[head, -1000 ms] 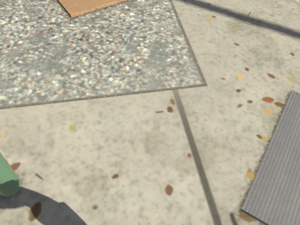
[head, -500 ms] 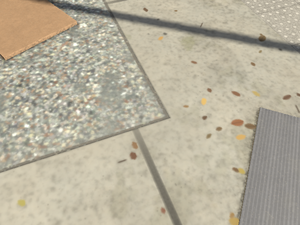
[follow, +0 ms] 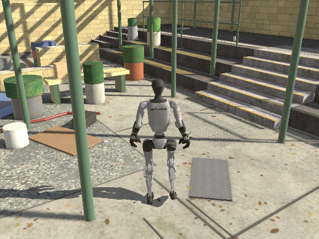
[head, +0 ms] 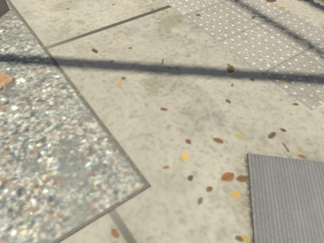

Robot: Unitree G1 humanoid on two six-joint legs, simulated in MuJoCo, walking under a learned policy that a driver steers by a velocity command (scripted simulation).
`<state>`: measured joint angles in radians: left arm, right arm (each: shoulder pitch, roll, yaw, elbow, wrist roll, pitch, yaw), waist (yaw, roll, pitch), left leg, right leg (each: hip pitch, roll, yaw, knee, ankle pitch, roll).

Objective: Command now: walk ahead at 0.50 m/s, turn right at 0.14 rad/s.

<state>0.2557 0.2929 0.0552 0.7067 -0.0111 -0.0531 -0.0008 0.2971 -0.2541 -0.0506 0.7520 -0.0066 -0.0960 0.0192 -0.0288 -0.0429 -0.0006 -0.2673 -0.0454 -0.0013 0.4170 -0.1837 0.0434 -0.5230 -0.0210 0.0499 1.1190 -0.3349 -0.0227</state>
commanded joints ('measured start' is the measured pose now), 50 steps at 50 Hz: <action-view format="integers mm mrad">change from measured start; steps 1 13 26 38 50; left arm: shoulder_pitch -41 -205 -190 -83 -91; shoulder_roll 44 57 69 35 36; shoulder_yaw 10 13 10 -5 1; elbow -87 -118 -5 115 227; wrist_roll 6 14 40 31 14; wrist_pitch -15 -46 1 41 52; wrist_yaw -2 -38 -15 17 27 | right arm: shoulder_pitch -4 71 60 -101 -85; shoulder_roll -141 -205 -80 -89 -88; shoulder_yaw -32 -41 1 -2 -2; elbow -44 43 45 47 126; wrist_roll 11 29 -2 -11 1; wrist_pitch -14 40 106 78 81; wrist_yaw -5 -24 -57 -49 -54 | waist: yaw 11 4 -22 41 29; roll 144 142 -87 146 44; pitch -11 -28 -146 14 -25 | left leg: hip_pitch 145 228 10 -34 51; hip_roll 262 232 116 129 101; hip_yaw -280 -112 -32 -74 -41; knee -226 -36 343 -11 39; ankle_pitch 156 525 -132 -79 149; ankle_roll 190 80 -120 -47 -36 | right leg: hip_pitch -171 120 192 267 342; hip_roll -70 28 -178 0 -12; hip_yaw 15 -57 82 -22 -25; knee -122 -661 -825 -690 -660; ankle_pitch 56 366 560 104 310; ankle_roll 18 -29 -214 -11 -5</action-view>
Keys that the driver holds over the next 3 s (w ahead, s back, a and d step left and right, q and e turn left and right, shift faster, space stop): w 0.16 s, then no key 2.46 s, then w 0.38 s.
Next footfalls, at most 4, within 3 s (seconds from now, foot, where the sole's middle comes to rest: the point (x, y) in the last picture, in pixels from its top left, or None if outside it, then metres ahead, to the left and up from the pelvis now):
0.30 right None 0.32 -0.15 -0.78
0.62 left None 0.31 0.10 -0.78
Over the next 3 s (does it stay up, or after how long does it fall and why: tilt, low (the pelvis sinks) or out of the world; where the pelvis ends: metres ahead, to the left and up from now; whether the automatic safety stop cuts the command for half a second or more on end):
stays up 0.35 0.00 0.00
